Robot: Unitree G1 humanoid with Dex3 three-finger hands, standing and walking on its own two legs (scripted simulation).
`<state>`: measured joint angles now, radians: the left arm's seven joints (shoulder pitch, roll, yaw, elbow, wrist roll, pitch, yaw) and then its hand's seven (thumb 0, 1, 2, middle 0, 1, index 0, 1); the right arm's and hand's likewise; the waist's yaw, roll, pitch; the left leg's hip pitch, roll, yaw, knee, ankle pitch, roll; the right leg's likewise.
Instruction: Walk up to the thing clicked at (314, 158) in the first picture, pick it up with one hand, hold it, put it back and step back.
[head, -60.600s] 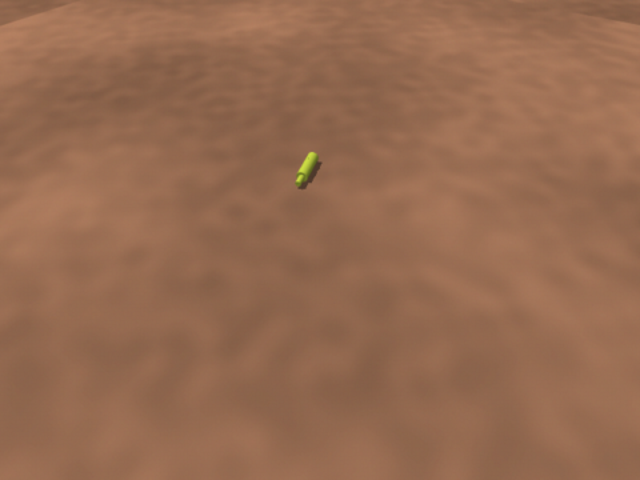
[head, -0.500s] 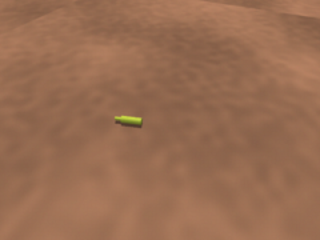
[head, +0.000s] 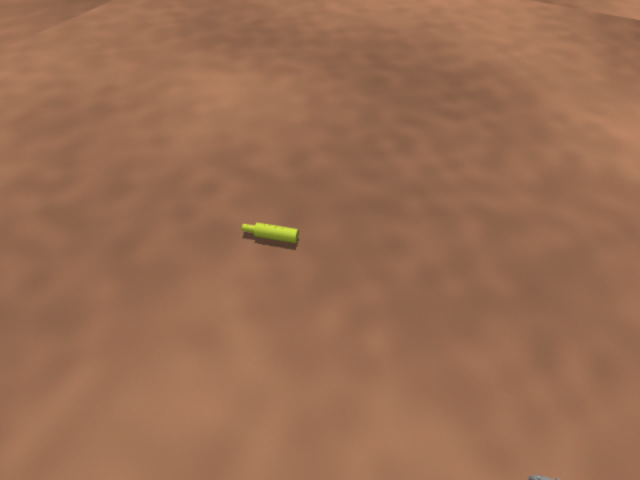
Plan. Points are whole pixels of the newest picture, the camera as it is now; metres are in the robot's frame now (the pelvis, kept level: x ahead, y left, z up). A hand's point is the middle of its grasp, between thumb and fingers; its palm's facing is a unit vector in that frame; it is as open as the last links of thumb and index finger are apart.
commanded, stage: step back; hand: left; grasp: from above
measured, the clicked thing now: (269, 231) +1.10 +0.23 -0.73
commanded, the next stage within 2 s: stand in 0.12 s
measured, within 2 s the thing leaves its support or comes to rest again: neither
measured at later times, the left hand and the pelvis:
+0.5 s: hand out of the picture +0.10 +0.26 -0.13, palm faces -0.04 -0.94 -0.34, open 7.4 cm; pelvis +0.01 +0.01 +0.02, yaw -1 degrees
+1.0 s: hand out of the picture +0.08 +0.26 -0.14, palm faces -0.04 -0.94 -0.34, open 7.4 cm; pelvis +0.01 +0.00 +0.02, yaw +0 degrees
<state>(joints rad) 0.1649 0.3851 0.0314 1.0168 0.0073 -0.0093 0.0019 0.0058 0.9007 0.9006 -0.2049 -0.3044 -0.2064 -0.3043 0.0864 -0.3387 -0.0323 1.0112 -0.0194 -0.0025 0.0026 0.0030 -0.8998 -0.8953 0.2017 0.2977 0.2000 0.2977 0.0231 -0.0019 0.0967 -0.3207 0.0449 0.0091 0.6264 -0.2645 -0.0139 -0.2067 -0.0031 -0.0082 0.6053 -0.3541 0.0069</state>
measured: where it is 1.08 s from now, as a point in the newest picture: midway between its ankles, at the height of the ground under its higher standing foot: outside the picture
